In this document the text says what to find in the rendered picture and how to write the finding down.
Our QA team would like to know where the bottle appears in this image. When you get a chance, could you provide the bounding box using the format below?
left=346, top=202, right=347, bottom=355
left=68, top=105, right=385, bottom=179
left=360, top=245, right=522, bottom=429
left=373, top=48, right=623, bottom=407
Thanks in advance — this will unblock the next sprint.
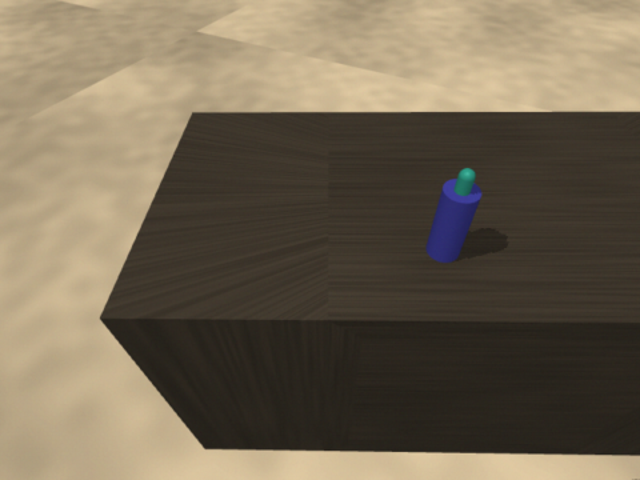
left=426, top=168, right=482, bottom=263

